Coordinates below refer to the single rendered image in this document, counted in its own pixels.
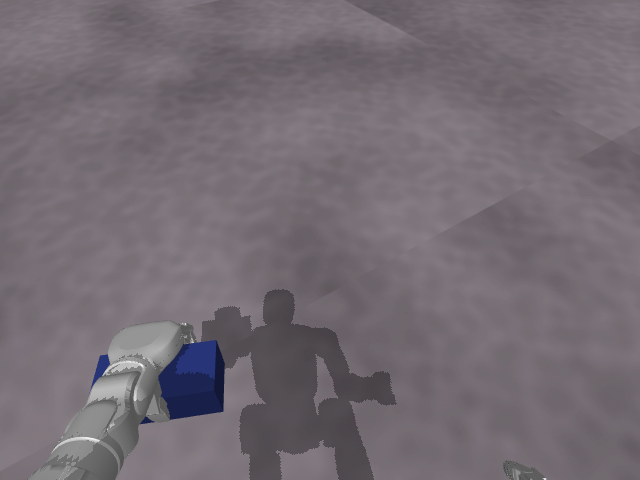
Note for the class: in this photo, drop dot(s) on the right robot hand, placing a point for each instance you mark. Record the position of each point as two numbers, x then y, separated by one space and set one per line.
516 471

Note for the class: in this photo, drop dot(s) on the left robot arm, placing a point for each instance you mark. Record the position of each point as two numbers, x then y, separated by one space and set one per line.
102 434

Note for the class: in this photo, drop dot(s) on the left robot hand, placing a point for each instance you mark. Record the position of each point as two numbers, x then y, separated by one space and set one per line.
158 343

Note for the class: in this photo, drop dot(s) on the carton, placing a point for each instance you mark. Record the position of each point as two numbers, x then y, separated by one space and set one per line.
192 384

